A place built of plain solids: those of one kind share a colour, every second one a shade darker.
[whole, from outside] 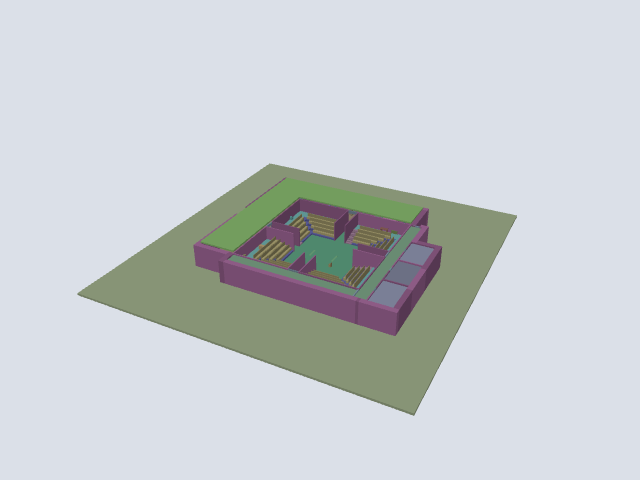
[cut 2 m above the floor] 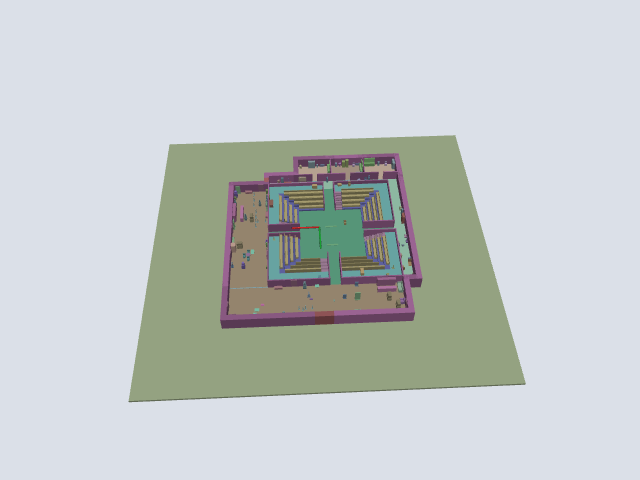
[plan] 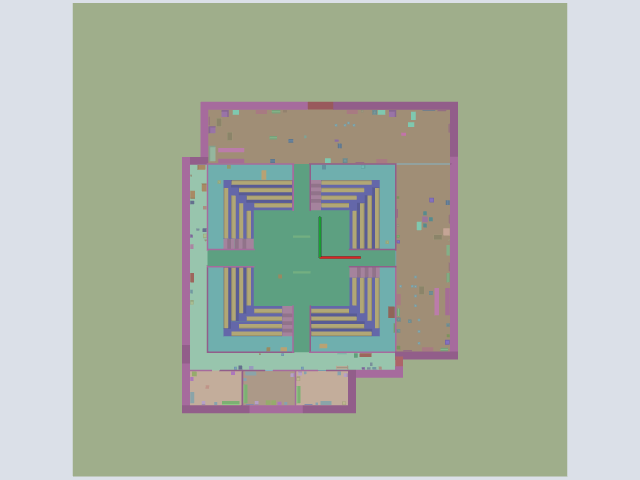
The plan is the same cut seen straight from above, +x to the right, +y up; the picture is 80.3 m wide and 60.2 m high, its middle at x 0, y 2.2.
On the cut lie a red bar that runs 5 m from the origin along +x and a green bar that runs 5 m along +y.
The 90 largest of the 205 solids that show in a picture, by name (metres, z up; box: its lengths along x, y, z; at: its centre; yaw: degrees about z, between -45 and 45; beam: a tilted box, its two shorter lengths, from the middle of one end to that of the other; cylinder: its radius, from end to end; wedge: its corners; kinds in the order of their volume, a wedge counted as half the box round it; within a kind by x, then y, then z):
{
 "ground_under_all_1": {"box": [62.01, 59.4, 0.4], "at": [0.0, 2.23, -0.75]},
 "wall_1": {"box": [1.0, 6.25, 4.4], "at": [-16.8, -16.4, 1.6]},
 "wall_2": {"box": [1.0, 4.1, 4.4], "at": [-16.8, -13.03, 1.6]},
 "wall_3": {"box": [1.0, 25.4, 4.4], "at": [-16.8, -0.07, 1.6]},
 "wall_4": {"box": [3.3, 1.0, 4.4], "at": [-15.65, 12.13, 1.6]},
 "wall_5": {"box": [1.0, 7.9, 4.4], "at": [-14.5, 15.57, 1.6]},
 "wall_6": {"box": [0.2, 10.98, 4.4], "at": [-14.1, -6.49, 1.6]},
 "wall_7": {"box": [0.2, 10.98, 4.4], "at": [-14.1, 6.34, 1.6]},
 "wall_8": {"box": [8.47, 1.0, 4.4], "at": [-13.07, -19.03, 1.6]},
 "wall_9": {"box": [6.0, 0.2, 4.4], "at": [-11.2, -1.15, 1.6]},
 "wall_10": {"box": [6.0, 0.2, 4.4], "at": [-11.2, 1.0, 1.6]},
 "wall_11": {"box": [0.2, 4.65, 4.4], "at": [-9.73, -16.4, 1.6]},
 "wall_12": {"box": [5.72, 0.2, 4.4], "at": [-9.73, -14.18, 1.6]},
 "wall_13": {"box": [10.97, 0.2, 4.4], "at": [-8.71, -11.88, 1.6]},
 "wall_14": {"box": [10.98, 0.2, 4.4], "at": [-8.71, 11.72, 1.6]},
 "wall_15": {"box": [13.46, 1.0, 4.4], "at": [-8.27, 19.03, 1.6]},
 "wall_16": {"box": [8.47, 1.0, 4.4], "at": [-6.4, -19.03, 1.6]},
 "wall_17": {"box": [0.2, 6.0, 4.4], "at": [-3.38, -8.97, 1.6]},
 "wall_18": {"box": [0.2, 6.0, 4.4], "at": [-3.38, 8.82, 1.6]},
 "wall_19": {"box": [0.2, 4.65, 4.4], "at": [-3.07, -16.4, 1.6]},
 "wall_20": {"box": [0.2, 6.0, 4.4], "at": [-1.23, -8.97, 1.6]},
 "wall_21": {"box": [0.2, 6.0, 4.4], "at": [-1.23, 8.82, 1.6]},
 "wall_22": {"box": [8.47, 1.0, 4.4], "at": [0.27, -19.03, 1.6]},
 "wall_23": {"box": [1.0, 5.45, 4.4], "at": [4.0, -16.8, 1.6]},
 "wall_24": {"box": [10.98, 0.2, 4.4], "at": [4.11, -11.88, 1.6]},
 "wall_25": {"box": [10.98, 0.2, 4.4], "at": [4.11, -11.88, 1.6]},
 "wall_26": {"box": [10.98, 0.2, 4.4], "at": [4.11, 11.72, 1.6]},
 "wall_27": {"box": [6.0, 0.2, 4.4], "at": [6.6, -1.15, 1.6]},
 "wall_28": {"box": [6.0, 0.2, 4.4], "at": [6.6, 1.0, 1.6]},
 "wall_29": {"box": [6.78, 1.0, 4.4], "at": [7.01, -14.58, 1.6]},
 "wall_30": {"box": [15.64, 1.0, 4.4], "at": [9.48, 19.03, 1.6]},
 "wall_31": {"box": [0.2, 10.98, 4.4], "at": [9.5, -6.49, 1.6]},
 "wall_32": {"box": [0.2, 10.98, 4.4], "at": [9.5, 6.34, 1.6]},
 "wall_33": {"box": [7.9, 1.0, 4.4], "at": [13.35, -12.28, 1.6]},
 "wall_34": {"box": [1.0, 25.4, 4.4], "at": [16.8, -0.07, 1.6]},
 "wall_35": {"box": [1.0, 8.7, 4.4], "at": [16.8, 15.18, 1.6]},
 "floor_arena_1": {"box": [23.6, 23.6, 0.6], "at": [-2.3, -0.07, -0.3]},
 "step_bank_head_1": {"box": [2.0, 8.63, 1.8], "at": [-13.1, -5.56, 0.3]},
 "step_bank_head_2": {"box": [2.0, 10.63, 1.8], "at": [-13.1, 6.41, 0.3]},
 "step_bank_head_3": {"box": [10.63, 2.0, 1.8], "at": [-8.79, -10.88, 0.3]},
 "step_bank_head_4": {"box": [8.63, 2.0, 1.8], "at": [-7.79, 10.72, 0.3]},
 "step_bank_head_5": {"box": [8.63, 2.0, 1.8], "at": [3.19, -10.88, 0.3]},
 "step_bank_head_6": {"box": [10.63, 2.0, 1.8], "at": [4.19, 10.72, 0.3]},
 "step_bank_head_7": {"box": [2.0, 10.63, 1.8], "at": [8.5, -6.56, 0.3]},
 "step_bank_head_8": {"box": [2.0, 8.63, 1.8], "at": [8.5, 5.41, 0.3]},
 "step_bank_tier_1": {"box": [0.95, 7.68, 1.8], "at": [-11.62, -5.09, 0.3]},
 "step_bank_tier_2": {"box": [0.95, 7.38, 1.8], "at": [-11.62, 6.04, 0.3]},
 "step_bank_tier_3": {"box": [0.95, 6.73, 1.5], "at": [-10.68, -4.61, 0.15]},
 "step_bank_tier_4": {"box": [0.95, 6.43, 1.5], "at": [-10.68, 5.56, 0.15]},
 "step_bank_tier_5": {"box": [0.95, 5.78, 1.2], "at": [-9.72, -4.14, 0.0]},
 "step_bank_tier_6": {"box": [0.95, 5.48, 1.2], "at": [-9.72, 5.09, 0.0]},
 "step_bank_tier_7": {"box": [0.95, 4.83, 0.9], "at": [-8.78, -3.66, -0.15]},
 "step_bank_tier_8": {"box": [7.38, 0.95, 1.8], "at": [-8.41, -9.4, 0.3]},
 "step_bank_tier_9": {"box": [6.43, 0.95, 1.5], "at": [-7.94, -8.45, 0.15]},
 "step_bank_tier_10": {"box": [5.48, 0.95, 1.2], "at": [-7.46, -7.5, 0.0]},
 "step_bank_tier_11": {"box": [7.68, 0.95, 1.8], "at": [-7.31, 9.25, 0.3]},
 "step_bank_tier_12": {"box": [4.53, 0.95, 0.9], "at": [-6.99, -6.55, -0.15]},
 "step_bank_tier_13": {"box": [6.73, 0.95, 1.5], "at": [-6.84, 8.3, 0.15]},
 "step_bank_tier_14": {"box": [5.78, 0.95, 1.2], "at": [-6.36, 7.35, 0.0]},
 "step_bank_tier_15": {"box": [4.83, 0.95, 0.9], "at": [-5.89, 6.4, -0.15]},
 "step_bank_tier_16": {"box": [4.83, 0.95, 0.9], "at": [1.29, -6.55, -0.15]},
 "step_bank_tier_17": {"box": [5.78, 0.95, 1.2], "at": [1.76, -7.5, 0.0]},
 "step_bank_tier_18": {"box": [6.73, 0.95, 1.5], "at": [2.24, -8.45, 0.15]},
 "step_bank_tier_19": {"box": [7.68, 0.95, 1.8], "at": [2.71, -9.4, 0.3]},
 "step_bank_tier_20": {"box": [5.48, 0.95, 1.2], "at": [2.86, 7.35, 0.0]},
 "step_bank_tier_21": {"box": [6.43, 0.95, 1.5], "at": [3.34, 8.3, 0.15]},
 "step_bank_tier_22": {"box": [7.38, 0.95, 1.8], "at": [3.81, 9.25, 0.3]},
 "step_bank_tier_23": {"box": [0.95, 4.83, 0.9], "at": [4.17, 3.51, -0.15]},
 "step_bank_tier_24": {"box": [0.95, 5.48, 1.2], "at": [5.12, -5.24, 0.0]},
 "step_bank_tier_25": {"box": [0.95, 5.78, 1.2], "at": [5.12, 3.99, 0.0]},
 "step_bank_tier_26": {"box": [0.95, 6.43, 1.5], "at": [6.08, -5.71, 0.15]},
 "step_bank_tier_27": {"box": [0.95, 6.73, 1.5], "at": [6.08, 4.46, 0.15]},
 "step_bank_tier_28": {"box": [0.95, 7.38, 1.8], "at": [7.03, -6.19, 0.3]},
 "step_bank_tier_29": {"box": [0.95, 7.68, 1.8], "at": [7.03, 4.94, 0.3]},
 "floor_foyer_1": {"box": [30.5, 6.9, 0.6], "at": [1.15, 15.18, -0.3]},
 "floor_foyer_2": {"box": [6.9, 23.6, 0.6], "at": [12.95, -0.07, -0.3]},
 "ceil_foyer_1": {"box": [30.5, 6.9, 0.3], "at": [1.15, 15.18, 4.15]},
 "ceil_foyer_2": {"box": [6.9, 23.6, 0.3], "at": [12.95, -0.07, 4.15]},
 "floor_service_1": {"box": [2.3, 23.6, 0.6], "at": [-15.25, -0.07, -0.3]},
 "floor_service_2": {"box": [25.9, 2.3, 0.6], "at": [-3.45, -13.03, -0.3]},
 "floor_dressing_1": {"box": [6.67, 4.45, 0.6], "at": [-13.07, -16.4, -0.3]},
 "floor_dressing_2": {"box": [6.67, 4.45, 0.6], "at": [-6.4, -16.4, -0.3]},
 "floor_dressing_3": {"box": [6.67, 4.45, 0.6], "at": [0.27, -16.4, -0.3]},
 "ceil_service_1": {"box": [2.3, 23.6, 0.3], "at": [-15.25, -0.07, 3.4]},
 "ceil_service_2": {"box": [25.9, 2.3, 0.3], "at": [-3.45, -13.03, 3.4]},
 "ceil_dressing_1": {"box": [6.67, 4.45, 0.3], "at": [-13.07, -16.4, 3.4]},
 "ceil_dressing_2": {"box": [6.67, 4.45, 0.3], "at": [-6.4, -16.4, 3.4]},
 "ceil_dressing_3": {"box": [6.67, 4.45, 0.3], "at": [0.27, -16.4, 3.4]},
 "door_leaf_1": {"box": [3.2, 0.97, 3.87], "at": [0.06, 19.04, 1.33]},
 "door_leaf_2": {"box": [0.97, 1.2, 3.87], "at": [9.91, -13.03, 1.33]}
}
